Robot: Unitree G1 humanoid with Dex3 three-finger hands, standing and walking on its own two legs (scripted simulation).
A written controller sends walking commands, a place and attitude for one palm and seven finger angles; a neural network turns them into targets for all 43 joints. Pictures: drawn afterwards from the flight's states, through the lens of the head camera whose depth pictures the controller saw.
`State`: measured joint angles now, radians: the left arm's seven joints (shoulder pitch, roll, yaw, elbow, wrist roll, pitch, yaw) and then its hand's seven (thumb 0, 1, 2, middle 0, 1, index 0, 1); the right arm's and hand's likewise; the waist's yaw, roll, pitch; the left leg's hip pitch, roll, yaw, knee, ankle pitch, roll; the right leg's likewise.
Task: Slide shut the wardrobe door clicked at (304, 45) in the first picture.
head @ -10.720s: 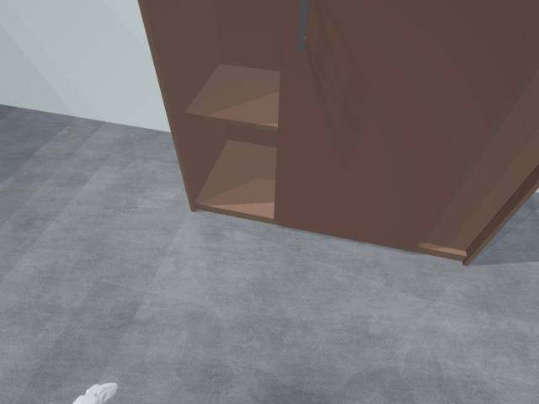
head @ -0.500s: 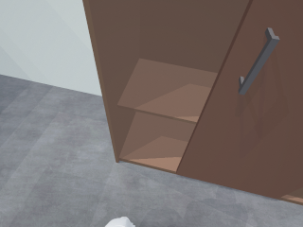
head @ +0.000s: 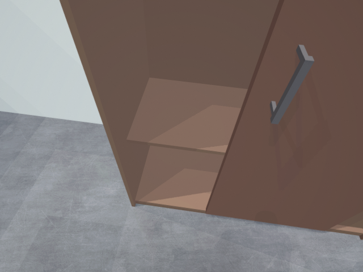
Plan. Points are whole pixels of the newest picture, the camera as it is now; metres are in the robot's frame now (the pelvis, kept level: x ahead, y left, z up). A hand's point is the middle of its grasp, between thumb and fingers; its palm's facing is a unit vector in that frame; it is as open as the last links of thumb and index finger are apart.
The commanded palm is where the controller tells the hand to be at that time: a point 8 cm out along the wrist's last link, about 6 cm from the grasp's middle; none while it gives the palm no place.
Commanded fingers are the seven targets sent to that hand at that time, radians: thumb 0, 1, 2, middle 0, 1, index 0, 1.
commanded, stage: come to a stop and stand still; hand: right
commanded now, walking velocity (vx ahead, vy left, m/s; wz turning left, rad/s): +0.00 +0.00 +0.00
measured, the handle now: (287, 87) +0.46 -0.21 +0.18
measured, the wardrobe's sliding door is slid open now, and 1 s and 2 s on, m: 0.40 0.40 0.40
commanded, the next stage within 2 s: look again from close up in 1.08 s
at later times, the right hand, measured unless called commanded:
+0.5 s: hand out of the picture -0.02 -0.21 -0.17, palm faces +0.02 +0.98 -0.19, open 7.4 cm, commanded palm none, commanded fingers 0.00 -0.90 -0.90 0.20 0.30 0.20 0.30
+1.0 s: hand out of the picture +0.06 -0.23 -0.17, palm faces +0.02 +0.97 -0.24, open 7.4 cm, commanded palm none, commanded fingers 0.00 -0.90 -0.90 0.20 0.30 0.20 0.30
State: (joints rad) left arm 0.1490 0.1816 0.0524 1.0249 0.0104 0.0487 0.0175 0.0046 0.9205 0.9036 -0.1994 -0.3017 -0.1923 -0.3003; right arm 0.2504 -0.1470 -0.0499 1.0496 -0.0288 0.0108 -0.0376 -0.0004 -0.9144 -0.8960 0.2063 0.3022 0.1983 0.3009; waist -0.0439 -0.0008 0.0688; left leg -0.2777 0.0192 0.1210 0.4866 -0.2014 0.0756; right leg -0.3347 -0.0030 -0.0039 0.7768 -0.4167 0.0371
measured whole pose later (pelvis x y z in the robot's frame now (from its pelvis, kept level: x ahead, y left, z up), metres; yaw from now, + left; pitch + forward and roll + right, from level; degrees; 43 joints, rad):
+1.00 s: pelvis +0.00 -0.04 +0.00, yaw +2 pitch -4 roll +0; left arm 0.26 0.21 0.01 1.04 0.02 -0.02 0.03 0.00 0.91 0.90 -0.20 -0.30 -0.19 -0.30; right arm 0.24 -0.19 -0.02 1.05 -0.01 -0.02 -0.04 0.00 -0.91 -0.90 0.20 0.30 0.20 0.30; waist 0.01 -0.01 0.00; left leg -0.24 0.03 0.08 0.52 -0.21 0.01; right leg -0.12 0.00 -0.05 0.51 -0.33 -0.02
